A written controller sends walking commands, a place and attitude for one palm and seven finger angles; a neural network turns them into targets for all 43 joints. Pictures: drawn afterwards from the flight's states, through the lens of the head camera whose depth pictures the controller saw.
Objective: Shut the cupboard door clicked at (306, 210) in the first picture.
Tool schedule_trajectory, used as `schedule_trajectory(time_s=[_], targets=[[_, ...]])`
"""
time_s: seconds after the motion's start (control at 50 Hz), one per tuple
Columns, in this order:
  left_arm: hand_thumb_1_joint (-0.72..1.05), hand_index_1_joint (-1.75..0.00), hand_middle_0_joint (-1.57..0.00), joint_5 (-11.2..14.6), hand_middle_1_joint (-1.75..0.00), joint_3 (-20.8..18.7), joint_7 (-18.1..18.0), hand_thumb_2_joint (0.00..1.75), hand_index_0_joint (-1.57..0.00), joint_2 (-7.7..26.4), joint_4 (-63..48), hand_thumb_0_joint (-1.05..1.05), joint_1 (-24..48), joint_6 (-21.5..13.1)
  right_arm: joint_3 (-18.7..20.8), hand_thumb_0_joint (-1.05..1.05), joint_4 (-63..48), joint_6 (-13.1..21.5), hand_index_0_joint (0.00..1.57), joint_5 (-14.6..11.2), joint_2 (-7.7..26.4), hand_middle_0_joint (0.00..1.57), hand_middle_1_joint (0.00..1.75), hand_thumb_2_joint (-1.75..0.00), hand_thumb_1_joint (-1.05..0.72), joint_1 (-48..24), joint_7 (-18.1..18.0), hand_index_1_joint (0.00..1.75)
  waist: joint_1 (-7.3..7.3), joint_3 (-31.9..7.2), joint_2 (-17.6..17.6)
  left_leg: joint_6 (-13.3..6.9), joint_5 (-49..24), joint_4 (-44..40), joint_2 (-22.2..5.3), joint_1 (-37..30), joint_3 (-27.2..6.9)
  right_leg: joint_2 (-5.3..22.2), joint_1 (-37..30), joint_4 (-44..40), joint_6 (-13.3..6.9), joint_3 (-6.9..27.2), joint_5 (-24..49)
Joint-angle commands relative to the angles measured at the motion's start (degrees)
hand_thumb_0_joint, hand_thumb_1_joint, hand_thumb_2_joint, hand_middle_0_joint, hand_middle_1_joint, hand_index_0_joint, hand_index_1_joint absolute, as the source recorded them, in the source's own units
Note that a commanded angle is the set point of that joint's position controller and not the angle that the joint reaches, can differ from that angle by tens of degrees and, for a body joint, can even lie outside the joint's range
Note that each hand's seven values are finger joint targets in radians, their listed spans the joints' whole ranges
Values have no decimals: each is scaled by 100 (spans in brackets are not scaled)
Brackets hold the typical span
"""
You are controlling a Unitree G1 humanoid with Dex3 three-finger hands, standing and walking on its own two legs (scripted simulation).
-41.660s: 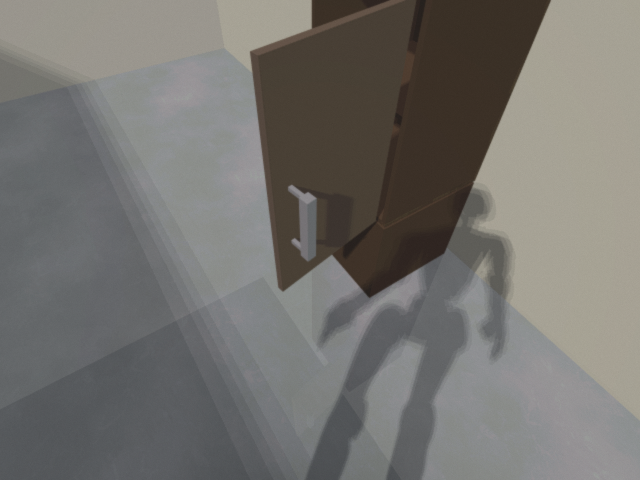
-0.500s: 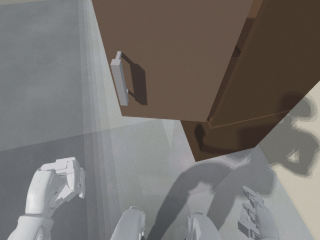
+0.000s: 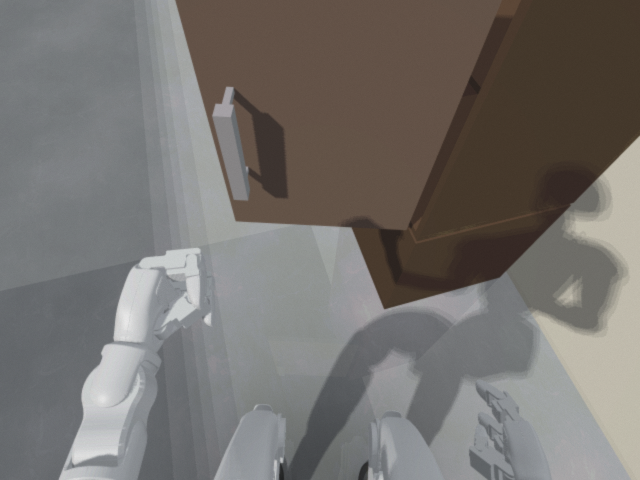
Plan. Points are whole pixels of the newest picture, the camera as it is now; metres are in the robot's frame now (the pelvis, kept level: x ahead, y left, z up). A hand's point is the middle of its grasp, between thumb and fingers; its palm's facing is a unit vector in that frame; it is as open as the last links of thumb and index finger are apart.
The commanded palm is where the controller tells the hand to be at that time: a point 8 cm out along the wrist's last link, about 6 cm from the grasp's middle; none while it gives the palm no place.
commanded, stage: bring the fist close to the handle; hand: left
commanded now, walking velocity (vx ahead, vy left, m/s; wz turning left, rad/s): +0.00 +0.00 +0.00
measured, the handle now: (235, 147) +0.57 +0.15 +0.03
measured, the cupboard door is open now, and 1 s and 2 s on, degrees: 71 71 60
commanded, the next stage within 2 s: push the door shut along its arc in 1.00 s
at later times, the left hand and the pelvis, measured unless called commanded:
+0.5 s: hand (249, 218) +0.43 +0.11 +0.04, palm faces -0.04 -1.00 -0.05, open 3.1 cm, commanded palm +0.42 +0.17 +0.03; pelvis +0.00 -0.01 +0.00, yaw +0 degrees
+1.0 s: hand (245, 205) +0.45 +0.12 +0.04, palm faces -0.01 -1.00 -0.02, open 3.1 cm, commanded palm +0.43 +0.17 +0.03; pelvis +0.00 -0.01 +0.00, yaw -1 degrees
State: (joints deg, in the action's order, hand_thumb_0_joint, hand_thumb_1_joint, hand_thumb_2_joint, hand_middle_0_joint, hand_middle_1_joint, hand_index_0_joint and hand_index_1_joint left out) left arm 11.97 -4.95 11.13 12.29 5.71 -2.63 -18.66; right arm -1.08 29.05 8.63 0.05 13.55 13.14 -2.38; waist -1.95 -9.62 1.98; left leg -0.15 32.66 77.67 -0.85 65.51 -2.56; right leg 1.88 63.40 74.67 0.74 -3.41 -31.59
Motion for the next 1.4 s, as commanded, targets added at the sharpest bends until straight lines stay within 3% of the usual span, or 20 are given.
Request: schedule_trajectory(time_s=[0.0, 0.06, 0.1, 0.24, 0.26, 0.28, 0.36, 0.44, 0.52, 0.58, 0.66, 0.68, 0.74, 0.88, 1.0, 1.08, 1.16, 1.22, 1.3, 1.38], targets=[[90, -150, -130, -102, -150, -336, -429, 90, -130, 433, -383, 0, 1131, -416, 350, 0, -657, 109, 20, 23, 820, 20, 30, -90, -90, 42, 16, 30, -43, -1678, -58, -25, -1169, -1389, 83, -1364, -115, -232, -964, -1000, -226, -75, 924], [90, -150, -130, -311, -150, -66, -499, 90, -130, 272, 267, 0, 1816, -412, 363, 0, -579, 3, 20, 13, 862, 20, 30, -90, -90, 123, 39, 30, -201, -1437, -196, -40, -892, -1406, 77, -1257, -101, -212, -795, -1077, -221, -51, 737], [90, -150, -130, -357, -150, 25, -478, 90, -130, 227, 361, 0, 2225, -479, 381, 0, -556, -36, 20, 17, 876, 20, 30, -90, -90, 167, 45, 30, -199, -1621, -13, -28, -969, -1429, 80, -1419, -101, -200, -804, -1075, -247, -36, 817], [90, -150, -130, -330, -150, -447, -695, 90, -130, 588, 639, 0, 3687, -1040, 414, 0, -256, -89, 20, 85, 854, 20, 30, -90, -90, 241, 37, 30, -173, -2548, 308, 19, -1750, -1263, 63, -1920, -86, -188, -901, -896, -252, 31, 1403], [90, -150, -130, -354, -150, -547, -748, 90, -130, 653, 921, 0, 3771, -1088, 412, 0, -191, -119, 20, 95, 850, 20, 30, -90, -90, 285, 45, 30, -212, -2467, 116, 21, -1791, -1250, 52, -1849, -94, -189, -917, -888, -244, 25, 1468], [90, -150, -130, -397, -150, -463, -772, 90, -130, 543, 1100, 0, 3827, -1119, 412, 0, -158, -146, 20, 105, 835, 20, 30, -90, -90, 298, 68, 30, -207, -2490, 246, 31, -1823, -1246, 57, -1817, -67, -183, -920, -862, -241, 34, 1511], [90, -150, -130, -587, -150, -499, -814, 90, -130, 559, 2226, 0, 4254, -998, 441, 0, -29, -312, 20, 107, 874, 20, 30, -90, -90, 494, 128, 30, -357, -2241, 6, 1, -1652, -1232, 68, -1462, -17, -201, -910, -907, -218, 55, 1517], [90, -150, -130, -577, -150, -488, -762, 90, -130, 503, 2559, 0, 4899, -1036, 480, 0, 2, -426, 20, 105, 879, 20, 30, -90, -90, 630, 158, 30, -463, -2573, -2, -22, -1867, -1159, 72, -1526, 33, -204, -1045, -916, -204, 110, 1817], [90, -150, -130, -535, -150, -831, -802, 90, -130, 844, 2752, 0, 5734, -1333, 487, 0, 102, -462, 20, 144, 873, 20, 30, -90, -90, 765, 147, 30, -521, -2757, -14, -53, -1886, -1023, 97, -1339, 70, -219, -1179, -857, -183, 187, 1954], [90, -150, -130, -679, -150, -1018, -867, 90, -130, 1103, 3550, 0, 6436, -1512, 454, 0, 290, -515, 20, 186, 856, 20, 30, -90, -90, 825, 137, 30, -710, -2400, -219, -96, -1426, -917, 116, -806, 124, -201, -1100, -898, -131, 274, 1662], [90, -150, -130, -808, -150, -1476, -829, 90, -130, 1566, 3942, 0, 6029, -1605, 457, 0, 193, -626, 20, 230, 872, 20, 30, -90, -90, 890, 198, 30, -367, -2987, 90, -89, -1584, -904, 153, -789, 221, -198, -1415, -792, -177, 354, 1862], [90, -150, -130, -781, -150, -1350, -767, 90, -130, 1383, 3986, 0, 5952, -1573, 459, 0, 168, -665, 20, 229, 859, 20, 30, -90, -90, 907, 218, 30, -418, -3085, 37, -104, -1707, -899, 155, -827, 249, -202, -1495, -796, -165, 356, 2042], [90, -150, -130, -696, -150, -1488, -593, 90, -130, 1547, 4019, 0, 5753, -1471, 460, 0, 102, -762, 20, 193, 882, 20, 30, -90, -90, 992, 247, 30, -354, -3163, 20, -102, -1827, -943, 145, -757, 284, -210, -1756, -813, -159, 381, 2286], [90, -150, -130, -436, -150, -1194, -406, 90, -130, 1174, 3294, 0, 6055, -1645, 538, 0, 155, -769, 20, 130, 885, 20, 30, -90, -90, 1019, 213, 30, -567, -2942, -251, -142, -1567, -1021, 117, -919, 264, -214, -1701, -1050, -107, 390, 2062], [90, -150, -130, -643, -150, -875, -514, 90, -130, 888, 3788, 0, 6196, -1788, 538, 0, 337, -751, 20, 179, 914, 20, 30, -90, -90, 979, 229, 30, -650, -2378, 124, -87, -1221, -1092, 95, -1207, 128, -232, -817, -1059, -165, 224, 1350], [90, -150, -130, -753, -150, -1060, -624, 90, -130, 1150, 4248, 0, 6380, -1670, 482, 0, 281, -813, 20, 187, 953, 20, 30, -90, -90, 908, 233, 30, -637, -2145, 63, -93, -918, -1142, 119, -953, 82, -235, -693, -1060, -188, 202, 1003], [90, -150, -130, -849, -150, -1280, -628, 90, -130, 1637, 4097, 0, 7040, -1761, 448, 0, 248, -848, 20, 219, 983, 20, 30, -90, -90, 883, 202, 30, -682, -2665, 224, -99, -1145, -1025, 112, -1101, 18, -234, -730, -895, -198, 223, 1172], [90, -150, -130, -812, -150, -1190, -520, 90, -130, 1618, 4070, 0, 7398, -1849, 446, 0, 254, -827, 20, 235, 1009, 20, 30, -90, -90, 916, 204, 30, -767, -2878, 476, -78, -1388, -966, 91, -1396, -68, -261, -518, -797, -221, 173, 1261], [90, -150, -130, -835, -150, -908, -293, 90, -130, 1437, 4553, 0, 7734, -1653, 459, 0, 384, -874, 20, 217, 1077, 20, 30, -90, -90, 1005, 212, 30, -1007, -2845, 493, -63, -1411, -907, 41, -1484, -166, -255, -180, -783, -211, 121, 1211], [90, -150, -130, -733, -150, -1050, -84, 90, -130, 1556, 4902, 0, 7686, -1371, 453, 0, 390, -935, 20, 194, 1135, 20, 30, -90, -90, 1151, 222, 30, -978, -2966, 436, -55, -1665, -882, 22, -1544, -223, -270, -162, -741, -238, 78, 1344]])
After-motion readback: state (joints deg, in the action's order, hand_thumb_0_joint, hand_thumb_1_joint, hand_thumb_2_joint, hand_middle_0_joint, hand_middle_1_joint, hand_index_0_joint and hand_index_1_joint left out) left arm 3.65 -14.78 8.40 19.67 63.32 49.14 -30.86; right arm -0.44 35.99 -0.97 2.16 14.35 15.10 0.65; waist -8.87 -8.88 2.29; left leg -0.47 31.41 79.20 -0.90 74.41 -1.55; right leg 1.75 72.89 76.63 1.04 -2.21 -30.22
